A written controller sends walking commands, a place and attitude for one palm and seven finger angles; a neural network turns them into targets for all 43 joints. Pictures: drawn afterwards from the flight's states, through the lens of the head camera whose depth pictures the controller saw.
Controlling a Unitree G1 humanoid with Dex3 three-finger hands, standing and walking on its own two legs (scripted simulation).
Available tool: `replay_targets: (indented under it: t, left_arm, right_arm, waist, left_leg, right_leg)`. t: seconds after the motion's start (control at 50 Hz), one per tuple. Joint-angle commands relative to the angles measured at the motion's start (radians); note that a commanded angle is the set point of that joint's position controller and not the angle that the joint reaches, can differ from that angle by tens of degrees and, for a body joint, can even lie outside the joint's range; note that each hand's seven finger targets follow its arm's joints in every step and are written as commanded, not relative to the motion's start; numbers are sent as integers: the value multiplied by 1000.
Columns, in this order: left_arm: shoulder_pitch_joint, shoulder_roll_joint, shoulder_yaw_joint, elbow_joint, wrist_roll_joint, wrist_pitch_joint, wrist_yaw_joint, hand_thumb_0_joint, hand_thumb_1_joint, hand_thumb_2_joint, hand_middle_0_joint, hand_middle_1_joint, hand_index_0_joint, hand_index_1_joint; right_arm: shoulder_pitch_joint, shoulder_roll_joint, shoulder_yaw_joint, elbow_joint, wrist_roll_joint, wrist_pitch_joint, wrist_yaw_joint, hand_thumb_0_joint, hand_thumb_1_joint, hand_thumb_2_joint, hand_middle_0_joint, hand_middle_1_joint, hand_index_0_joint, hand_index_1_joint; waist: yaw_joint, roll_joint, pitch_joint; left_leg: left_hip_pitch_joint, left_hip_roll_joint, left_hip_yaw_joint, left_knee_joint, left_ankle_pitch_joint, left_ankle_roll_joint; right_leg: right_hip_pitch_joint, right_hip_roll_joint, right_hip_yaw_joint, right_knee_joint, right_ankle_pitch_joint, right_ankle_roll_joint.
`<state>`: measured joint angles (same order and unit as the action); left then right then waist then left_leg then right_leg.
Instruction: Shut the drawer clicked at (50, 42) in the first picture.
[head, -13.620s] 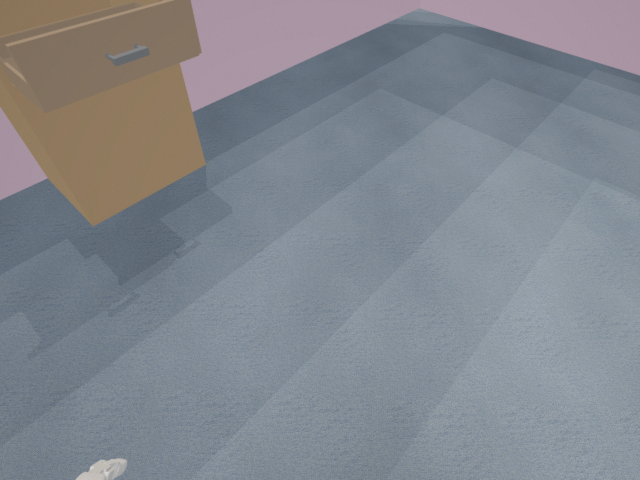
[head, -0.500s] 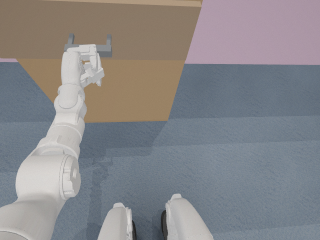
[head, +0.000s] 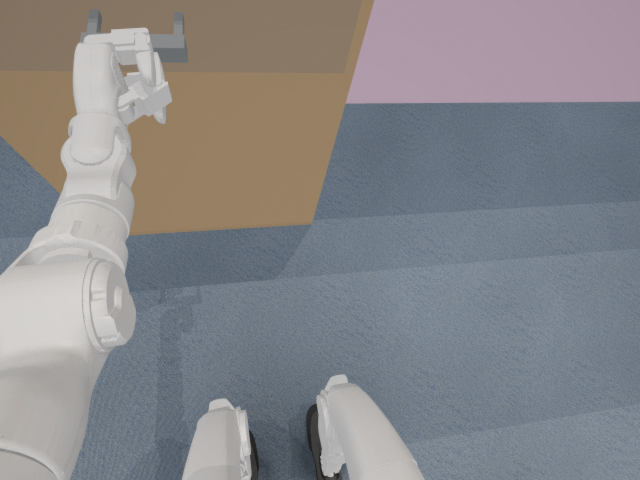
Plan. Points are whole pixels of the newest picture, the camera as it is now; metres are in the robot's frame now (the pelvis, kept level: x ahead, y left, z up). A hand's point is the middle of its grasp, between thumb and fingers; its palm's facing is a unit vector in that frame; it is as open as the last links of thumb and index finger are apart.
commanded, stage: push the drawer shut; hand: left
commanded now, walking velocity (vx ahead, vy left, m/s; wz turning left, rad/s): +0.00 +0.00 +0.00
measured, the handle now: (137, 34) +0.64 +0.13 +0.06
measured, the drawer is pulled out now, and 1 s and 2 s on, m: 0.02 0.00 0.00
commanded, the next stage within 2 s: pull the fist back off the drawer in 0.52 s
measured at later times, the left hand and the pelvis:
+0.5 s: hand (155, 65) +0.59 +0.11 +0.06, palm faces -0.04 -1.00 -0.04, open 3.1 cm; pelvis -0.01 +0.00 -0.01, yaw +0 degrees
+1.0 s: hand (151, 65) +0.60 +0.11 +0.06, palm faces -0.05 -1.00 -0.04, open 3.1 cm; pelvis -0.02 +0.01 -0.02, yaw -1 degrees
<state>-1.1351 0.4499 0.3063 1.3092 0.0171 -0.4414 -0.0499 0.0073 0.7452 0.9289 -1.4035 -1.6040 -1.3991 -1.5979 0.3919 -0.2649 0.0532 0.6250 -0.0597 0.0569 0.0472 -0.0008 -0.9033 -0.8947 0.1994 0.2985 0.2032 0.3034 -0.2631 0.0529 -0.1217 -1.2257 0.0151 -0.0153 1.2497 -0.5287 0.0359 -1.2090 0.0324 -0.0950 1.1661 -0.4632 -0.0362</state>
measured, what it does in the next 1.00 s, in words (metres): stands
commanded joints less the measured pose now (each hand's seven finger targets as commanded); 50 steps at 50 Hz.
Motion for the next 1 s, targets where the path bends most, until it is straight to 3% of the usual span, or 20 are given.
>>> replay_targets:
  t: [0.0,0.04,0.08,0.18,0.24,0.28,0.3,0.38,0.42,0.46,0.6,0.74,0.88,0.94,0.98]
  left_arm:
    - [-618,229,46,-225,-7,-55,21,0,900,900,-1400,-1600,-1400,-1600]
    - [-657,215,26,-220,-1,-46,22,0,900,900,-1400,-1600,-1400,-1600]
    - [-696,257,44,-231,9,-48,26,0,900,900,-1400,-1600,-1400,-1600]
    - [-738,220,11,-212,16,-37,28,0,900,900,-1400,-1600,-1400,-1600]
    - [-762,260,23,-162,30,-14,37,0,900,900,-1400,-1600,-1400,-1600]
    - [-815,279,30,-195,36,-16,38,0,900,900,-1400,-1600,-1400,-1600]
    - [-828,299,46,-198,35,-15,41,0,900,900,-1400,-1600,-1400,-1600]
    - [-868,271,7,-192,36,-6,40,0,900,900,-1400,-1600,-1400,-1600]
    - [-888,301,18,-192,37,-2,44,0,900,900,-1400,-1600,-1400,-1600]
    - [-905,273,-5,-190,36,2,42,0,900,900,-1400,-1600,-1400,-1600]
    - [-932,267,-27,-156,35,26,47,0,900,900,-1400,-1600,-1400,-1600]
    - [-930,305,0,-149,43,39,50,0,900,900,-1400,-1600,-1400,-1600]
    - [-903,267,-12,-146,50,54,44,0,900,900,-1400,-1600,-1400,-1600]
    - [-877,207,-43,-146,50,65,46,0,900,900,-1400,-1600,-1400,-1600]
    - [-865,227,-26,-169,49,62,47,0,900,900,-1400,-1600,-1400,-1600]
  right_arm:
    - [230,-190,-62,-12,-6,-8,-5,0,-900,-900,200,300,200,300]
    - [233,-188,-60,-8,-7,-10,-5,0,-900,-900,200,300,200,300]
    - [246,-193,-56,-6,-11,-10,-6,0,-900,-900,200,300,200,300]
    - [261,-195,-55,6,-17,-13,1,0,-900,-900,200,300,200,300]
    - [271,-200,-48,7,-16,-13,-2,0,-900,-900,200,300,200,300]
    - [279,-202,-48,6,-20,-18,-3,0,-900,-900,200,300,200,300]
    - [284,-202,-48,8,-20,-19,-5,0,-900,-900,200,300,200,300]
    - [283,-201,-42,13,-19,-28,-6,0,-900,-900,200,300,200,300]
    - [284,-204,-38,13,-20,-34,-9,0,-900,-900,200,300,200,300]
    - [287,-205,-38,18,-19,-41,-11,0,-900,-900,200,300,200,300]
    - [276,-216,-25,32,-18,-65,-22,0,-900,-900,200,300,200,300]
    - [282,-221,-22,17,-25,-70,-18,0,-900,-900,200,300,200,300]
    - [287,-229,-31,11,-27,-60,-5,0,-900,-900,200,300,200,300]
    - [285,-226,-38,15,-27,-55,2,0,-900,-900,200,300,200,300]
    - [288,-227,-38,11,-29,-52,4,0,-900,-900,200,300,200,300]
  waist:
    - [-65,149,-573]
    - [-82,137,-555]
    - [-82,177,-575]
    - [-106,214,-585]
    - [-125,173,-531]
    - [-129,213,-582]
    - [-134,204,-586]
    - [-148,243,-571]
    - [-153,251,-573]
    - [-168,264,-569]
    - [-194,287,-529]
    - [-176,278,-545]
    - [-158,288,-539]
    - [-158,287,-526]
    - [-142,298,-556]
  left_leg:
    - [406,3,-80,-118,337,3]
    - [374,2,-76,-110,308,9]
    - [395,5,-87,-111,318,6]
    - [443,12,-106,-100,356,0]
    - [357,10,-98,-97,287,10]
    - [385,10,-102,-90,303,10]
    - [383,11,-101,-87,308,11]
    - [379,9,-106,-91,264,9]
    - [365,9,-106,-91,241,10]
    - [395,13,-120,-97,241,9]
    - [390,24,-138,-117,155,6]
    - [360,17,-147,-110,137,4]
    - [416,30,-196,-120,134,-9]
    - [446,35,-212,-127,127,-13]
    - [466,33,-211,-122,162,-16]
  right_leg:
    - [239,21,74,-143,218,12]
    - [234,21,78,-149,200,14]
    - [213,22,72,-136,197,10]
    - [149,23,61,-129,205,10]
    - [153,26,66,-138,163,12]
    - [141,25,66,-129,172,12]
    - [149,27,66,-132,176,12]
    - [112,27,64,-134,141,10]
    - [113,28,66,-135,124,9]
    - [75,28,58,-132,121,8]
    - [10,26,50,-133,73,10]
    - [22,23,46,-116,66,6]
    - [-42,16,29,-93,75,4]
    - [-68,13,24,-93,79,6]
    - [-56,12,24,-86,93,4]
